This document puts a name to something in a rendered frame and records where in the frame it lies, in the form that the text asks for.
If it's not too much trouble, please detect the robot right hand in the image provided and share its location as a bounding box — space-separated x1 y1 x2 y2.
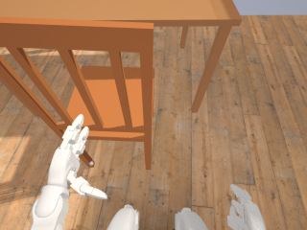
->
227 184 267 230

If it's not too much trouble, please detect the left robot forearm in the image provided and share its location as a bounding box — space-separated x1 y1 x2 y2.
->
30 184 71 230

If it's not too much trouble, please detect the robot left hand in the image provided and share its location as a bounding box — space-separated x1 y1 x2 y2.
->
47 114 107 200

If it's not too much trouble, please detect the table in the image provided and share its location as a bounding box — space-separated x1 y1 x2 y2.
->
0 0 243 117

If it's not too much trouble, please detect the chair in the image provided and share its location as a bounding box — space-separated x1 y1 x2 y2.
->
0 16 155 170

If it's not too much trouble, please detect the robot shin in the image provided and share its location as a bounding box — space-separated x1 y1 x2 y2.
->
181 207 191 212
124 204 133 209

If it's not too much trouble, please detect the robot left shin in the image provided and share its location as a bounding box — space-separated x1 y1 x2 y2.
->
124 204 133 209

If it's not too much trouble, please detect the robot right shin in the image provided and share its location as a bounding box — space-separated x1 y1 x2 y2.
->
181 207 191 212

